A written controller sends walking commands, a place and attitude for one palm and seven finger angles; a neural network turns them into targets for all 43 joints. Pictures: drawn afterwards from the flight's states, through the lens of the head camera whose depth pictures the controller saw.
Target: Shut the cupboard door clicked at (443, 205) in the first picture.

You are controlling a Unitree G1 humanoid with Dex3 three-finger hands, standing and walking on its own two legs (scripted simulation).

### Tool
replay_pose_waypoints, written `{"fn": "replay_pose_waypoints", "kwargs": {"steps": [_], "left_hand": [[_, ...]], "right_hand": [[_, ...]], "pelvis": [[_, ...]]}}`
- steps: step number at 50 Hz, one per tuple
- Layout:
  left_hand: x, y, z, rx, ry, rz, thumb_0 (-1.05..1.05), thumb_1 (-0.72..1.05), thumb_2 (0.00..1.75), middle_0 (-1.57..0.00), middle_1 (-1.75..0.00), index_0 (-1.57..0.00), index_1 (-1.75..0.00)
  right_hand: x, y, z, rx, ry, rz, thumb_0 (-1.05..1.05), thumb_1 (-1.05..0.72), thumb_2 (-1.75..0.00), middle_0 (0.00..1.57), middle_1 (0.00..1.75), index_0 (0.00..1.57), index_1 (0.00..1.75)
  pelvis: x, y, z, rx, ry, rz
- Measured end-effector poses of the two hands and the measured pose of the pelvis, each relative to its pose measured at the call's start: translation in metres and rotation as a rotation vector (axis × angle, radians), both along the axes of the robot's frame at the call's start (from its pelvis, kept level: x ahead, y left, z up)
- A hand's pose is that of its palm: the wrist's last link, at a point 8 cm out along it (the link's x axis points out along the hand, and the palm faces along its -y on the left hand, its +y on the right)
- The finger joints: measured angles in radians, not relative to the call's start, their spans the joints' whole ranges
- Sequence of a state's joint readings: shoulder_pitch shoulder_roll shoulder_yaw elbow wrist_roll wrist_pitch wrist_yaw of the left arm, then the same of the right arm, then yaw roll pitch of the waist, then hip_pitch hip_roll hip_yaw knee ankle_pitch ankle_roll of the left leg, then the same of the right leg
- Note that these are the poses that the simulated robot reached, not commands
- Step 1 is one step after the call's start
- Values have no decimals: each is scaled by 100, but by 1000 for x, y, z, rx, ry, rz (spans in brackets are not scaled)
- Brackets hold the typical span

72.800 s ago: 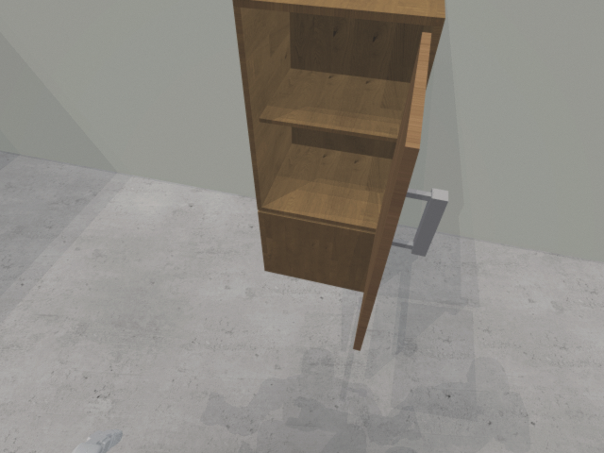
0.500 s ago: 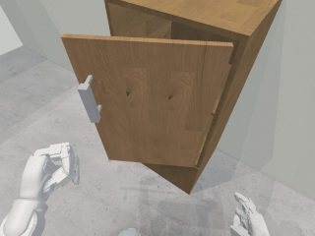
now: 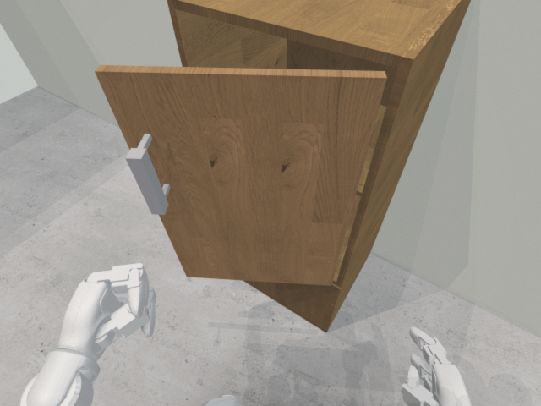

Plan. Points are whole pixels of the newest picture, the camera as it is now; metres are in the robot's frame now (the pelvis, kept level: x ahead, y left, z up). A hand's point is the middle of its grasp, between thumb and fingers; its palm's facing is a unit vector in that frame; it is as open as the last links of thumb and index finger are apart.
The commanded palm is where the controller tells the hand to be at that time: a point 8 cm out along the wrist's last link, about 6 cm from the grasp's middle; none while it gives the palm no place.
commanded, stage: bring the fist close to the handle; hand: left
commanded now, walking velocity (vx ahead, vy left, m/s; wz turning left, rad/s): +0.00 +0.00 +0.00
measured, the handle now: (153, 174) +0.45 +0.24 +0.09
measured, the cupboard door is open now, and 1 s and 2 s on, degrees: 29 29 20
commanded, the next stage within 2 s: push the door shut along its arc in 1.36 s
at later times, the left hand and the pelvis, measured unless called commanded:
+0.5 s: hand (137, 255) +0.29 +0.21 +0.10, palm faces +0.02 -1.00 -0.04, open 3.1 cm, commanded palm +0.27 +0.25 +0.09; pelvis -0.01 +0.01 +0.00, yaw +0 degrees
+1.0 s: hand (147, 210) +0.37 +0.22 +0.09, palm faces +0.00 -1.00 -0.01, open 3.1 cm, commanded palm +0.35 +0.27 +0.09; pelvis -0.01 +0.01 +0.00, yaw -1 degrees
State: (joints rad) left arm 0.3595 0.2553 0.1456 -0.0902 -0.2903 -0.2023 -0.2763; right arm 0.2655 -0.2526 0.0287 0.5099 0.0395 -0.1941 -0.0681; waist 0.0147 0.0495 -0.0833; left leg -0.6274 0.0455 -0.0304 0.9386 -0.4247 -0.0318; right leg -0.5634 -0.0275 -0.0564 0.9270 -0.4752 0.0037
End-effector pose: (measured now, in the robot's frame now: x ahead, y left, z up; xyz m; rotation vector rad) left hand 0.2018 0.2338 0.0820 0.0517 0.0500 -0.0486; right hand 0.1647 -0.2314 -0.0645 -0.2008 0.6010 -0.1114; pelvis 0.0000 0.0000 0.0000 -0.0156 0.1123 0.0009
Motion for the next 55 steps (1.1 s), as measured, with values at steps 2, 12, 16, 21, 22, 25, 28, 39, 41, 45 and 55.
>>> {"fn": "replay_pose_waypoints", "kwargs": {"steps": [2,12,16,21,22,25,28,39,41,45,55], "left_hand": [[0,2,0,2,-4,10,2,90,90,-130,-150,-130,-150],[27,24,15,0,-124,48,2,90,90,-130,-150,-130,-150],[37,16,5,-16,-46,-9,2,90,90,-130,-150,-130,-150],[50,17,11,-24,-91,25,2,90,90,-130,-150,-130,-150],[54,19,13,-23,-108,38,2,90,90,-130,-150,-130,-150],[66,25,16,-14,-132,64,2,90,90,-130,-150,-130,-150],[77,30,13,-4,-105,59,2,90,90,-130,-150,-130,-150],[112,34,12,-34,-92,56,2,90,90,-130,-150,-130,-150],[120,36,13,-29,-93,60,2,90,90,-130,-150,-130,-150],[136,37,12,-27,-72,48,2,90,90,-130,-150,-130,-150],[155,40,10,-42,-68,47,2,89,90,-130,-150,-130,-150]], "right_hand": [[0,2,1,-2,-4,2,2,-91,-90,20,30,20,30],[-7,6,-6,-14,30,20,2,-90,-90,20,30,20,30],[-15,4,-4,-18,36,-7,2,-90,-90,20,30,20,30],[-24,1,-4,-29,53,-26,2,-90,-90,20,30,20,30],[-26,1,-4,-31,60,-27,2,-90,-90,20,30,20,30],[-31,0,-7,-34,86,-27,2,-90,-90,20,30,20,30],[-35,-1,-10,-33,111,-33,2,-90,-90,20,30,20,30],[-48,-8,-15,-50,178,-62,2,-91,-90,20,30,20,30],[-50,-9,-16,-52,192,-64,2,-91,-90,20,30,20,30],[-55,-12,-20,-54,221,-77,2,-91,-90,20,30,20,30],[-69,-17,-25,-55,290,-114,2,-91,-90,20,30,20,30]], "pelvis": [[-1,0,0,1,-2,-2],[-7,3,-2,-9,1,9],[-8,7,0,-7,-1,2],[-9,9,2,-1,-2,-7],[-10,9,2,-1,-2,-8],[-12,9,1,-1,0,-7],[-13,9,2,-2,4,-8],[-12,10,3,0,19,-14],[-12,9,3,-1,24,-14],[-12,9,2,-3,37,-15],[-7,11,2,-2,60,-27]]}}
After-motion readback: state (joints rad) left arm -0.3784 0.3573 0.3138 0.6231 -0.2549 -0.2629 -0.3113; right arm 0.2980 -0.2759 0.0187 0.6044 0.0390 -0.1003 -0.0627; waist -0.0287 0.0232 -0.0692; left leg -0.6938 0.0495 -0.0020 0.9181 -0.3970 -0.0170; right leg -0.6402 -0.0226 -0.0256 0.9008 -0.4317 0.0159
